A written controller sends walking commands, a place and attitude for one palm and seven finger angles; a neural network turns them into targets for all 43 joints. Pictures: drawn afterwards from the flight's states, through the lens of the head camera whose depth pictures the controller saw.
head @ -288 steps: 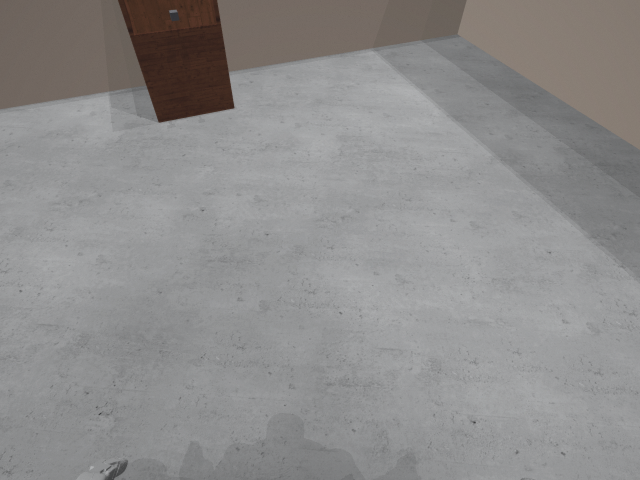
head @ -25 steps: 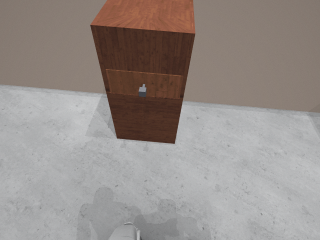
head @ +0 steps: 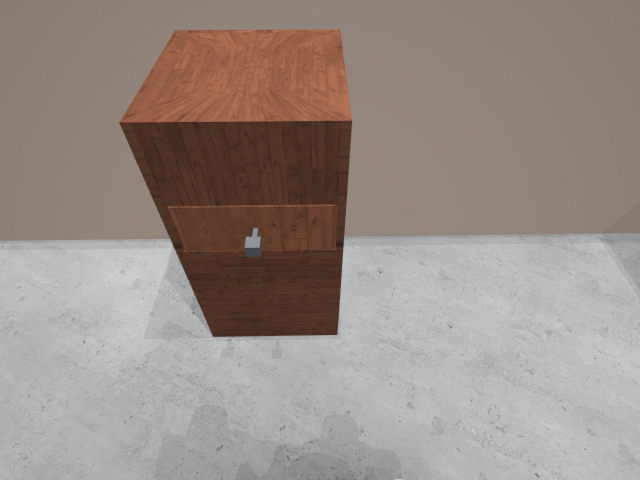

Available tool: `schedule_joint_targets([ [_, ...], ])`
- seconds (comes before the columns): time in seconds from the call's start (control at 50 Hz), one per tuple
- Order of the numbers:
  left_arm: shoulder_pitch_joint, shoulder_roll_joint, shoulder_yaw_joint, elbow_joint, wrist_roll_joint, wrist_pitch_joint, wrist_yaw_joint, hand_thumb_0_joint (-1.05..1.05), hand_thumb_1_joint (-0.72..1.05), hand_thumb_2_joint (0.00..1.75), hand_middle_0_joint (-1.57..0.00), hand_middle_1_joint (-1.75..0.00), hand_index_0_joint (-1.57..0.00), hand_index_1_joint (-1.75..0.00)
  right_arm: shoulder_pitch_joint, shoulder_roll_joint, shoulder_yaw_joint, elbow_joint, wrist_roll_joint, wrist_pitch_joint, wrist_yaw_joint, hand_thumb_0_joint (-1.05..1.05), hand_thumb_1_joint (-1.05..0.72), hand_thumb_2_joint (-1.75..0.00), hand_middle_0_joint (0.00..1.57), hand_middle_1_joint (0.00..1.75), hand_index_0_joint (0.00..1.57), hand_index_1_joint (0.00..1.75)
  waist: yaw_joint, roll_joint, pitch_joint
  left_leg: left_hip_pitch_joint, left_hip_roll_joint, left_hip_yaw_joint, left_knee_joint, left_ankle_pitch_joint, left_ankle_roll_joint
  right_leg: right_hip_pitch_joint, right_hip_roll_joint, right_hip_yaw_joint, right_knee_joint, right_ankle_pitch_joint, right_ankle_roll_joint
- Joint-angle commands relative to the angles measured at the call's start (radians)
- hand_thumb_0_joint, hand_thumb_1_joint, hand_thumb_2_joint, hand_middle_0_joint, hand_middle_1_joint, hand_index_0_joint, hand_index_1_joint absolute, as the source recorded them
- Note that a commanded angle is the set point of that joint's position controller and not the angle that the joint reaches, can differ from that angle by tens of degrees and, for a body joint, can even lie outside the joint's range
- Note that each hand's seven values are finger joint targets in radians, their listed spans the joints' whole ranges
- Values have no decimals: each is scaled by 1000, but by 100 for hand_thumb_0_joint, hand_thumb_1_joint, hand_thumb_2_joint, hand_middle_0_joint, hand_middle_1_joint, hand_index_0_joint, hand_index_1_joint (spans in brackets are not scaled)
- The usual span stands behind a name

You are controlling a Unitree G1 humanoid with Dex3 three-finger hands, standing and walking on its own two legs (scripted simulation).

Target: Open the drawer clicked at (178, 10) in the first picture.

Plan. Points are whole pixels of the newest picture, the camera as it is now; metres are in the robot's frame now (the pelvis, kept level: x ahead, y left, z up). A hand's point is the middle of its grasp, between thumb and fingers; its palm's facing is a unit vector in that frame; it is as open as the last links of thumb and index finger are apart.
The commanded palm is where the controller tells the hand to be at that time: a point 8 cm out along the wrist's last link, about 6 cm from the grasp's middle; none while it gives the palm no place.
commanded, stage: take the last steps up to it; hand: left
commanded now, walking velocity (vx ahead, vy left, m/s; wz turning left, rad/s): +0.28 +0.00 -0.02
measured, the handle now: (254, 241) +0.66 +0.18 -0.22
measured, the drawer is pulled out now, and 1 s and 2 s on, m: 0.00 0.00 0.00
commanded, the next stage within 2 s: come to a stop and stand still in 0.38 s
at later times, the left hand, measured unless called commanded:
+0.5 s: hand out of the picture +0.09 +0.13 -0.18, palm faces +0.14 -0.98 -0.14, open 7.3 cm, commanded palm none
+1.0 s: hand (229, 423) +0.24 +0.15 -0.17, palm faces +0.06 -0.95 -0.31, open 7.4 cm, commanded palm none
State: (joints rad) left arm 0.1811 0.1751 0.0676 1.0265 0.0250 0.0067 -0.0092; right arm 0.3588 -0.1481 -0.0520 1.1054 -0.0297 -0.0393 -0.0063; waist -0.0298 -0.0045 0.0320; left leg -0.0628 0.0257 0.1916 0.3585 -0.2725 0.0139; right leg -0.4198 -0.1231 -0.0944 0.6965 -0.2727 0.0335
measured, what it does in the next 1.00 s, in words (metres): walks ahead: right foot, then left foot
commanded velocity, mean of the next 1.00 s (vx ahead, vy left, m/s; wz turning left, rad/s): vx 0.01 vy -0.03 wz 0.02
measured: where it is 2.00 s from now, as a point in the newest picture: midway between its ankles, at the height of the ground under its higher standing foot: outside the picture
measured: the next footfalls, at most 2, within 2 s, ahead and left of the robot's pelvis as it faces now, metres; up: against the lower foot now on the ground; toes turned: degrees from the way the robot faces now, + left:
right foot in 0.06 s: +0.12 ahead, -0.13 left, +0.00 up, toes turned -9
left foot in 0.52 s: +0.25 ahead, +0.11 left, +0.00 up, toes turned +9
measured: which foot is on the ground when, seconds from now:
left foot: down 0.00-0.08, up 0.10-0.50, down 0.52-1.00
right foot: up 0.00-0.04, down 0.06-0.54, up 0.56-0.98, down 1.00-1.00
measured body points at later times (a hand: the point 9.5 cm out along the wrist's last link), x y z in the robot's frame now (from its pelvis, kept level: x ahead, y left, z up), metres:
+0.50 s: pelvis +0.15 -0.01 -0.01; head +0.17 +0.00 +0.44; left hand +0.08 +0.19 -0.17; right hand +0.24 -0.25 -0.15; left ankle +0.21 +0.10 -0.73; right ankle +0.09 -0.13 -0.74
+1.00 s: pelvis +0.16 -0.07 -0.02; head +0.18 -0.08 +0.43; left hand +0.24 +0.20 -0.15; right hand +0.22 -0.31 -0.17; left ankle +0.21 +0.10 -0.74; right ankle +0.15 -0.18 -0.75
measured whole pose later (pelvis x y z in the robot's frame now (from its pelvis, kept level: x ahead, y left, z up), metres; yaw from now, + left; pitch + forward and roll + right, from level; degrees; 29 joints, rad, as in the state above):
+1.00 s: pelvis +0.16 -0.07 -0.02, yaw +0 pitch -1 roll +2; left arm 0.18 0.23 0.07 0.97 0.02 0.04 0.03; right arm 0.17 -0.20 -0.07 1.03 -0.02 0.04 -0.02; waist 0.00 0.01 0.06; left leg -0.32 0.11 0.11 0.54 -0.19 -0.05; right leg -0.26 -0.05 -0.03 0.60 -0.32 0.02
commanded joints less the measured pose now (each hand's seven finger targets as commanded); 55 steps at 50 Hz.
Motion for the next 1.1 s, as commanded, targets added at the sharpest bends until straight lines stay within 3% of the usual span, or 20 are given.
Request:
schedule_joint_targets([
  [0.0,57,40,2,-30,4,-39,-5,0,90,90,-20,-30,-20,-30,26,-137,-26,-31,0,-11,-12,0,-90,-90,20,30,20,30,41,85,26,-92,233,-160,-14,77,99,168,62,-51,-201,66,-17],
  [0.02,141,78,11,-1,5,-51,0,0,90,90,-20,-30,-20,-30,25,-117,-21,-28,7,-14,-8,0,-90,-90,20,30,20,30,81,5,-14,-170,178,-108,133,93,64,331,44,-10,-263,88,-36],
  [0.06,358,253,42,56,0,-68,16,0,90,90,-20,-30,-20,-30,-20,-60,0,-87,17,-19,5,0,-90,-90,20,30,20,30,151,-328,-104,-538,9,-24,630,-327,-9,612,-321,483,-422,176,-200],
  [0.08,351,231,37,53,-7,-65,24,0,90,90,-20,-30,-20,-30,-64,-86,-11,-97,14,-15,2,0,-90,-90,20,30,20,30,155,-182,-73,-575,40,-126,759,-310,-2,555,-338,469,-440,186,-244],
  [0.12,206,151,20,29,-10,-69,30,0,90,90,-20,-30,-20,-30,-60,-69,-17,-75,13,-7,5,0,-90,-90,20,30,20,30,89,-159,2,-559,102,-170,815,-159,-2,384,-279,364,-481,71,-206],
  [0.2,154,56,-6,15,-5,-83,31,0,90,90,-20,-30,-20,-30,-11,-24,-11,-40,3,22,11,0,-90,-90,20,30,20,30,23,-92,49,-460,109,-146,709,-9,-38,217,-177,135,-510,228,-160],
  [0.4,218,114,0,61,0,-79,28,0,90,90,-20,-30,-20,-30,-173,-39,2,-109,11,9,26,0,-90,-90,20,30,20,30,59,-116,45,-368,59,-94,308,23,-25,302,-169,93,-453,320,-181],
  [0.46,201,100,-1,70,-5,-64,30,0,90,90,-20,-30,-20,-30,-89,-63,5,-82,8,-5,15,0,-90,-90,20,30,20,30,14,-75,19,-156,25,-69,129,119,-10,248,-115,44,-320,302,-137],
  [0.48,210,67,-12,70,-9,-59,32,0,90,90,-20,-30,-20,-30,-19,-99,3,-55,6,-14,5,0,-90,-90,20,30,20,30,-7,7,-37,-16,69,-125,77,304,0,210,-51,6,-169,313,-97],
  [0.52,266,-8,-42,74,-25,-47,42,0,90,90,-20,-30,-20,-30,49,-190,-4,-41,15,-8,-23,0,-90,-90,20,30,20,30,0,248,-150,127,372,-386,46,929,153,72,62,-16,116,-305,-17],
  [0.54,273,-11,-44,81,-24,-37,51,0,90,90,-20,-30,-20,-30,-7,-171,9,-45,17,2,-33,0,-90,-90,20,30,20,30,25,180,-114,50,368,-330,30,990,177,105,43,49,134,-361,-16],
  [0.62,218,43,-31,88,-14,5,54,0,90,90,-20,-30,-20,-30,-111,-154,6,-53,21,25,-55,0,-90,-90,20,30,20,30,24,172,-27,-14,322,-267,15,1048,150,82,29,74,148,-252,-2],
  [0.7,173,63,3,26,-4,48,47,0,90,90,-20,-30,-20,-30,-107,-193,-30,-79,16,48,-63,0,-90,-90,20,30,20,30,17,77,-79,-31,357,-263,-2,877,180,1,65,107,371,-210,3],
  [0.76,144,62,17,-14,-4,60,39,0,90,90,-20,-30,-20,-30,-164,-188,-34,-108,10,49,-55,0,-90,-90,20,30,20,30,34,110,-79,-97,327,-223,-17,702,163,-8,72,122,404,-156,11],
  [0.9,113,63,6,-66,-8,42,31,0,90,90,-20,-30,-20,-30,-202,-204,-46,-127,-2,61,-27,0,-90,-90,20,30,20,30,38,240,-62,-182,275,-247,-22,256,119,155,79,50,-12,-129,-9],
  [0.94,167,91,7,-48,-4,26,31,0,90,90,-20,-30,-20,-30,-182,-191,-46,-127,8,67,-19,0,-90,-90,20,30,20,30,61,136,-71,-253,203,-206,69,111,56,289,85,33,-249,54,-6],
  [0.98,95,229,18,-77,11,4,38,0,90,90,-20,-30,-20,-30,-151,-71,-21,-159,20,75,-9,0,-90,-90,20,30,20,30,31,-280,-14,-372,18,-107,337,-229,-44,200,-198,365,-451,159,-108],
  [1.0,77,237,12,-95,6,6,37,0,90,90,-20,-30,-20,-30,-191,-98,-24,-172,18,85,-8,0,-90,-90,20,30,20,30,60,-237,-13,-322,23,-179,453,-283,-30,88,-239,359,-474,115,-175],
  [1.04,-11,194,11,-99,6,6,43,0,90,90,-20,-30,-20,-30,-175,-91,-23,-147,13,95,-8,0,-90,-90,20,30,20,30,22,-237,40,-318,26,-210,547,-211,-17,22,-161,309,-484,-9,-180],
  [1.08,-35,148,-3,-94,-1,1,40,0,90,90,-20,-30,-20,-30,-113,-96,-23,-103,13,87,-8,0,-90,-90,20,30,20,30,-1,-184,47,-325,22,-195,599,-137,-23,71,-104,214,-447,101,-168],
])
